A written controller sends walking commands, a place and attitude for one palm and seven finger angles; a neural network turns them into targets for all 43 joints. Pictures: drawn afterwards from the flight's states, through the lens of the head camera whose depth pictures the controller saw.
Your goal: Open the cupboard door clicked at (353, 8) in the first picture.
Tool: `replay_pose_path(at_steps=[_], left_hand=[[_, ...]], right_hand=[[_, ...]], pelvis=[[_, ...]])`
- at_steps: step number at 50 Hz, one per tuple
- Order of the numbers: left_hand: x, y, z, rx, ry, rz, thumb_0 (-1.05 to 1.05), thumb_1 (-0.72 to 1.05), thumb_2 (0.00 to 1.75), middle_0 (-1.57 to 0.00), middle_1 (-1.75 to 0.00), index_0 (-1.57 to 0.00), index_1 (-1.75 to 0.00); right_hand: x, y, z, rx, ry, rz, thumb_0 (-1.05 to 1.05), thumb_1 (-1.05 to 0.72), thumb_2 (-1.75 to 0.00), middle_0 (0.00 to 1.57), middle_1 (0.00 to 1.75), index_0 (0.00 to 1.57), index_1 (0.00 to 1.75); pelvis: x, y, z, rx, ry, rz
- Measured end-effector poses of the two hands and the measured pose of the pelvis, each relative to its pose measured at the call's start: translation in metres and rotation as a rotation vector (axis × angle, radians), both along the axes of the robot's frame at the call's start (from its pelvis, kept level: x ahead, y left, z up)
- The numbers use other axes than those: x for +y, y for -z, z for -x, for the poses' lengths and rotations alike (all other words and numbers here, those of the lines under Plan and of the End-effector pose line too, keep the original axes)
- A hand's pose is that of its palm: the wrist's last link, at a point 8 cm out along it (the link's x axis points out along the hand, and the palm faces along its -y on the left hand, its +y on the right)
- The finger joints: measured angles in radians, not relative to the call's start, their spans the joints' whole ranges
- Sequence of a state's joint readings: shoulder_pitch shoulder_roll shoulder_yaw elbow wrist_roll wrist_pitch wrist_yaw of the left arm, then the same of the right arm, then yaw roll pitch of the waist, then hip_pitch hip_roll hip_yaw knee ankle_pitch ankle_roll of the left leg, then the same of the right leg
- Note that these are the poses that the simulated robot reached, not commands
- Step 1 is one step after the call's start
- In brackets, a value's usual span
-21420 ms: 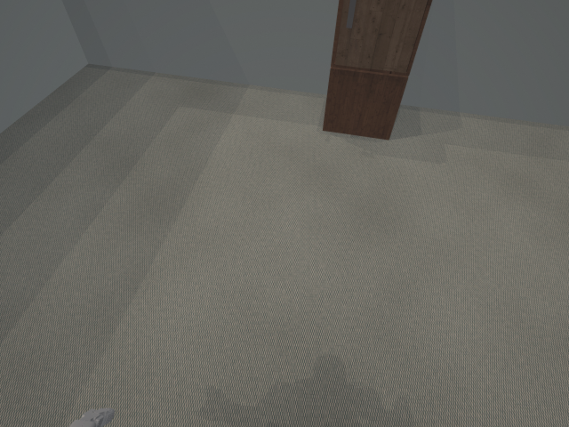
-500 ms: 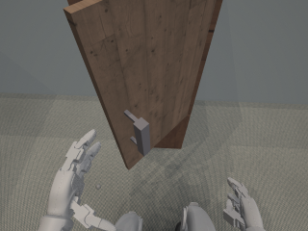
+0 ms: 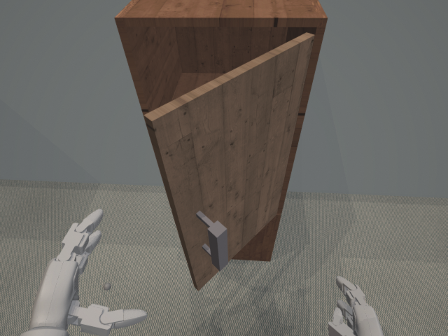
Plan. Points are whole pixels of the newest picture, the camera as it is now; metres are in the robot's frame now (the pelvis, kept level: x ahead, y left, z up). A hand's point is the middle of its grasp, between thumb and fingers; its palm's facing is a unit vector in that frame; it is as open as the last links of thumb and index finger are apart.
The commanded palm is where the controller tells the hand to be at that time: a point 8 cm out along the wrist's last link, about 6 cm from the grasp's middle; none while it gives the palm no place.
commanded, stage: draw the hand back to the body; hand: left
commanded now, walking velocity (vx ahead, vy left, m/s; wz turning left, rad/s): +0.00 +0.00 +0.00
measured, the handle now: (211, 240) +0.32 +0.06 -0.04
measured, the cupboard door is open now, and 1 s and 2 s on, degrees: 49 49 49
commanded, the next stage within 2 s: step back with the hand held close in 0.86 s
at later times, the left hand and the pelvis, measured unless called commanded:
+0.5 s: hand (31, 229) +0.20 +0.25 +0.19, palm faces +0.43 -0.79 -0.43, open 8.9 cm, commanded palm +0.15 +0.29 +0.21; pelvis +0.01 +0.00 +0.03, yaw -1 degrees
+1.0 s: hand (29, 236) +0.19 +0.25 +0.19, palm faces +0.44 -0.80 -0.41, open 7.4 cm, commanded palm +0.14 +0.29 +0.21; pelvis -0.01 -0.01 +0.04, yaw -2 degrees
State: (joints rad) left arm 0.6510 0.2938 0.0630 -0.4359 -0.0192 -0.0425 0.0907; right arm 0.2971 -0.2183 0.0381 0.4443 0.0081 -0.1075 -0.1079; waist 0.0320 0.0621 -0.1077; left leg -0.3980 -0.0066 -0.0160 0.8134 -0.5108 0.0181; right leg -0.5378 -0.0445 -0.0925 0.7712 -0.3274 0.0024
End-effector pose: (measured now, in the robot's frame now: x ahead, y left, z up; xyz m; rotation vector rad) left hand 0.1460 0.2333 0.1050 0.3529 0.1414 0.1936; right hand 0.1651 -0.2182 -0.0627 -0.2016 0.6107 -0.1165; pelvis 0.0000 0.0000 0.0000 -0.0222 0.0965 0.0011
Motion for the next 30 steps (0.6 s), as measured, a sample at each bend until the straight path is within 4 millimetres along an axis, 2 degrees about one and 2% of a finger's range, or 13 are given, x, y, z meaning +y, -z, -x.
replay_pose_path(at_steps=[10, 25, 30], left_hand=[[0.026, -0.043, -0.006, -0.106, -0.105, -0.081, 0.0, 0.11, 0.56, -0.18, -0.3, -0.18, -0.3], [0.054, -0.107, -0.01, -0.321, -0.163, -0.2, 0.01, 0.63, 0.78, -0.2, -0.3, -0.2, -0.3], [0.057, -0.116, -0.008, -0.358, -0.175, -0.208, 0.01, 0.77, 0.84, -0.2, -0.3, -0.21, -0.3]], right_hand=[[0.007, -0.012, -0.008, 0.006, -0.049, -0.006, 0.01, -0.91, -0.9, 0.21, 0.3, 0.2, 0.3], [-0.002, -0.025, -0.015, 0.001, -0.061, 0.007, 0.01, -0.91, -0.9, 0.21, 0.3, 0.2, 0.3], [-0.006, -0.025, -0.011, 0.014, -0.054, 0.004, 0.01, -0.91, -0.9, 0.21, 0.3, 0.2, 0.3]], pelvis=[[-0.001, -0.021, -0.006, -0.092, 0.001, -0.003], [-0.004, -0.035, -0.006, -0.158, 0.018, -0.004], [-0.005, -0.036, -0.004, -0.166, 0.022, -0.005]])
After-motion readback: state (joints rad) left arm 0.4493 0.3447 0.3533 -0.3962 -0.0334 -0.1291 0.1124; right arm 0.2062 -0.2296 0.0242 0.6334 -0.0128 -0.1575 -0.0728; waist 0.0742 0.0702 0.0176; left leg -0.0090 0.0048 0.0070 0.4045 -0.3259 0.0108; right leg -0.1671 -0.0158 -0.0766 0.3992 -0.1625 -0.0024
